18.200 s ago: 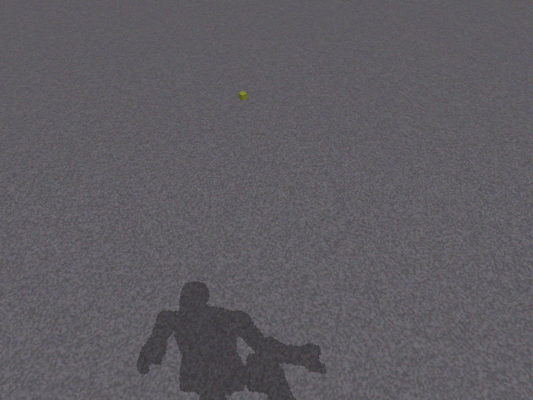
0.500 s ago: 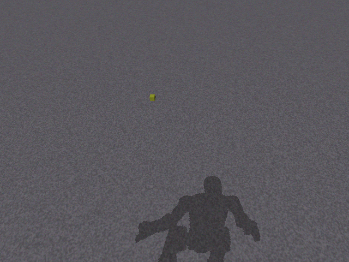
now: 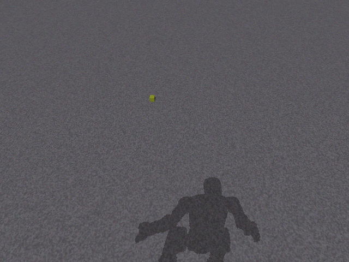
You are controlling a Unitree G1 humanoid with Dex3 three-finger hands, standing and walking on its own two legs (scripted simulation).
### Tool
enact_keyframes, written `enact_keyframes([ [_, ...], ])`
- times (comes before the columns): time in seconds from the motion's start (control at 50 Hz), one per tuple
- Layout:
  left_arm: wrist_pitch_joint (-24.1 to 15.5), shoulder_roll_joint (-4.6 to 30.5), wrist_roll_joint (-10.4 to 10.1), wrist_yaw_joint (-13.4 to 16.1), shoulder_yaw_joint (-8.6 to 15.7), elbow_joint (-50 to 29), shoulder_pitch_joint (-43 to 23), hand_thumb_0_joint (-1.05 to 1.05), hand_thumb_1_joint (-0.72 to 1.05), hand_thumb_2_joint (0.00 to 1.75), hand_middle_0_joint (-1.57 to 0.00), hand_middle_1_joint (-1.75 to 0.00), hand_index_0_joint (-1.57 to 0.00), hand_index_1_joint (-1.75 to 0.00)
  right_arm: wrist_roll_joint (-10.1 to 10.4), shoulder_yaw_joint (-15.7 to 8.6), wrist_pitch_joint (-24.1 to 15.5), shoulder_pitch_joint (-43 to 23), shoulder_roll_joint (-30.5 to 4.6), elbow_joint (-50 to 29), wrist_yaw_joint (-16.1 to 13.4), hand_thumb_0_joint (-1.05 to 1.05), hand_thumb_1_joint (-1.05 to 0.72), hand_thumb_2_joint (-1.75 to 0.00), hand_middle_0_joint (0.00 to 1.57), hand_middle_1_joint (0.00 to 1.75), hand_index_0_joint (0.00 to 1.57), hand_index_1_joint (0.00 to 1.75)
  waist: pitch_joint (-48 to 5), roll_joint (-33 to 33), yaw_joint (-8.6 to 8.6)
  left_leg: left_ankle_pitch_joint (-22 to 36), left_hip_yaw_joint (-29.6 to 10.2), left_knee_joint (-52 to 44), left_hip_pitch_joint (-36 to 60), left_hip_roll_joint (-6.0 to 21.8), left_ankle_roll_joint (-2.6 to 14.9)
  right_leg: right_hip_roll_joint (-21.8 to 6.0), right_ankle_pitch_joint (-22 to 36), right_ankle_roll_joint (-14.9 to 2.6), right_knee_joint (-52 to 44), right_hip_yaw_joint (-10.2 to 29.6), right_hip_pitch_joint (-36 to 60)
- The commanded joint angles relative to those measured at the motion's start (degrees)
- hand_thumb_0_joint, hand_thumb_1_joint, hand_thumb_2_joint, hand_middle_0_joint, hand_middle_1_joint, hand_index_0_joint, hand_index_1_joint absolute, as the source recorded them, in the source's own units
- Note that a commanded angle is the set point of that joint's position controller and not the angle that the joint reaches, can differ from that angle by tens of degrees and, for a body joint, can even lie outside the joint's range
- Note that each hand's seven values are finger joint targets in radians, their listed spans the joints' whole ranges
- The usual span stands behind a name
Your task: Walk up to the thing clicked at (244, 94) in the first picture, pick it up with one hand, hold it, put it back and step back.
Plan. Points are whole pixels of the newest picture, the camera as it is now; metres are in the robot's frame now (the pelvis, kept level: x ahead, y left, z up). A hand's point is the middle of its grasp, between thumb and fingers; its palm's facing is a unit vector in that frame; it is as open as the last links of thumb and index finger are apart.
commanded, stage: stand
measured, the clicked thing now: (152, 98) +1.49 +0.23 -0.76
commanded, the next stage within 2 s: none
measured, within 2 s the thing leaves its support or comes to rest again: neither
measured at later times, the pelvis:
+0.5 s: pelvis +0.00 +0.00 +0.00, yaw +0 degrees
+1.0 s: pelvis +0.00 +0.00 +0.00, yaw +0 degrees
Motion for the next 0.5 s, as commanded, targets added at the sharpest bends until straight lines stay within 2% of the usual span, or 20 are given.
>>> enact_keyframes([
  [0.0,-1.0,12.5,-0.2,0.9,2.3,-3.1,-1.7,0.00,0.90,0.90,-0.20,-0.30,-0.20,-0.30,-0.2,-2.1,-1.3,-2.2,-12.1,-3.3,-1.1,0.00,-0.90,-0.90,0.20,0.30,0.20,0.30,-4.2,0.0,0.16,11.3,-3.4,-2.3,0.0,5.8,2.41,-5.8,7.7,-2.01,-2.5,4.9,0.7],
  [0.08,-1.0,12.2,-0.2,0.8,2.2,-2.9,-1.4,0.00,0.90,0.90,-0.20,-0.30,-0.20,-0.30,-0.2,-2.1,-1.2,-2.4,-12.2,-3.2,-1.0,0.00,-0.90,-0.90,0.20,0.30,0.20,0.30,-3.5,0.2,0.20,8.5,-3.6,-2.7,-0.2,5.6,2.20,-5.5,5.0,-2.03,-3.1,4.9,-0.4],
  [0.12,-1.0,12.7,-0.1,0.8,2.4,-3.0,-2.0,0.00,0.90,0.90,-0.20,-0.30,-0.20,-0.30,-0.2,-2.0,-1.2,-1.3,-11.9,-2.9,-0.9,0.00,-0.90,-0.90,0.20,0.30,0.20,0.30,-3.3,-0.6,-0.32,7.2,-3.7,-3.1,-1.1,5.7,2.21,-5.6,4.5,-2.04,-2.9,5.0,0.1],
  [0.14,-1.0,12.6,-0.1,0.9,2.4,-3.1,-1.9,0.00,0.90,0.90,-0.20,-0.30,-0.20,-0.30,-0.3,-2.2,-1.2,-2.1,-12.3,-3.1,-1.0,0.00,-0.90,-0.90,0.20,0.30,0.20,0.30,-3.4,-0.4,0.06,8.0,-3.8,-2.8,-0.7,6.0,2.47,-5.6,4.8,-2.11,-2.8,4.9,0.0],
  [0.32,-1.4,12.6,-0.2,1.1,2.3,-3.0,-1.6,0.00,0.90,0.90,-0.20,-0.30,-0.20,-0.30,-0.2,-2.1,-1.1,-1.3,-12.0,-3.2,-0.9,0.00,-0.90,-0.90,0.20,0.30,0.20,0.30,-4.6,-0.9,-0.06,11.3,-3.6,-1.4,0.1,5.9,2.64,-6.1,8.9,-2.03,-2.9,5.3,1.2],
  [0.48,-1.3,12.7,-0.2,1.1,2.3,-3.1,-1.4,0.00,0.90,0.90,-0.20,-0.30,-0.20,-0.30,-0.2,-1.9,-1.1,-1.2,-11.7,-3.4,-1.0,0.00,-0.90,-0.90,0.20,0.30,0.20,0.30,-4.4,-0.4,-0.09,11.6,-3.4,-1.5,0.2,6.0,2.45,-6.0,8.9,-2.04,-2.6,5.2,1.0],
])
